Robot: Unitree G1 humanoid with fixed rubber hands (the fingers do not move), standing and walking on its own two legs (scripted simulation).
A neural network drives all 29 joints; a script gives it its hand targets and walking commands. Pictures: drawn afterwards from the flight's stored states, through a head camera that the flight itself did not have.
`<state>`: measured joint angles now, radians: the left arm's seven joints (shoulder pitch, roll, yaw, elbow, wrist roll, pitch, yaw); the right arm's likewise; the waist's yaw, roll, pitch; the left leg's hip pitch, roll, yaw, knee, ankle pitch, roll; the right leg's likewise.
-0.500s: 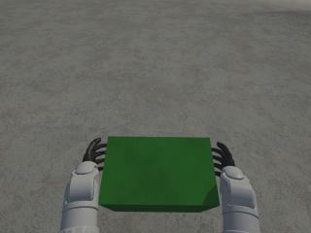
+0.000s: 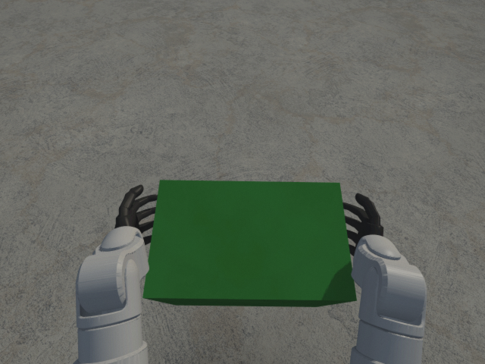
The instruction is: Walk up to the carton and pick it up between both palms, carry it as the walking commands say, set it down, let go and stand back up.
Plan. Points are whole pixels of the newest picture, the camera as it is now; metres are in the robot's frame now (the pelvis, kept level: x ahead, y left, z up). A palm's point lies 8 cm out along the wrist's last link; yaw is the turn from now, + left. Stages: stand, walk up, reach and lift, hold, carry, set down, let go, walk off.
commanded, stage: carry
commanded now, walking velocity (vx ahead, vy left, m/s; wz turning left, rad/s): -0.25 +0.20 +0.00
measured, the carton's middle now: (247, 251) +0.31 +0.01 +0.00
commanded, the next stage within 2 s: none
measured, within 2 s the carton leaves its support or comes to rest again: neither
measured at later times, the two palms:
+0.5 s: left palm out of the picture +0.13 +0.30 +0.06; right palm (294, 353) +0.14 -0.05 +0.07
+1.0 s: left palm out of the picture -0.02 +0.37 +0.10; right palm out of the picture -0.02 +0.03 +0.09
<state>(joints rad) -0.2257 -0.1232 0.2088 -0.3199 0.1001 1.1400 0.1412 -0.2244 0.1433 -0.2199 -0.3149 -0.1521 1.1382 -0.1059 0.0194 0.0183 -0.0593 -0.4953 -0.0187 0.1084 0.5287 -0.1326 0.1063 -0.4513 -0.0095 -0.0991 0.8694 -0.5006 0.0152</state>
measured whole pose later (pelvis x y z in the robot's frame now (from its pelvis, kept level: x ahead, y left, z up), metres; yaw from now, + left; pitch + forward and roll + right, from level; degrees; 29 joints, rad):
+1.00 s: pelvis -0.29 +0.21 +0.01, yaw +2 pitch +2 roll +4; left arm -0.19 -0.14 0.20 -0.31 0.17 1.15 0.09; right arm -0.20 0.12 -0.19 -0.32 -0.12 1.17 -0.13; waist -0.03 -0.02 -0.05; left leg -0.42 0.02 -0.02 0.84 -0.42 -0.10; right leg -0.43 -0.18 -0.07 0.52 -0.14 0.03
